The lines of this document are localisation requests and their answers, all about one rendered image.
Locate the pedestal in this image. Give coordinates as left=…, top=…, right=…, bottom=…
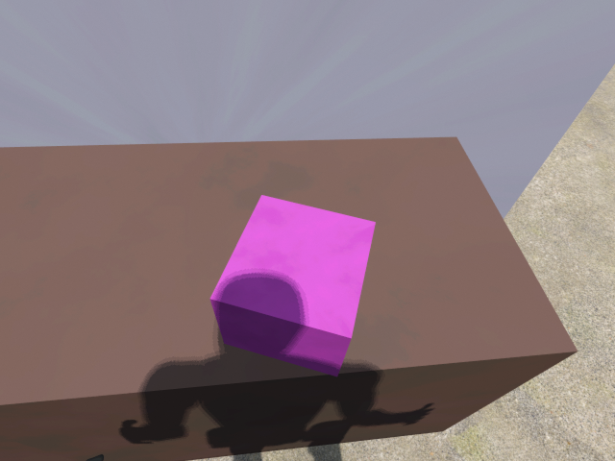
left=0, top=137, right=578, bottom=461

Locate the carton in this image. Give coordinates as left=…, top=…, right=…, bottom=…
left=210, top=195, right=376, bottom=376

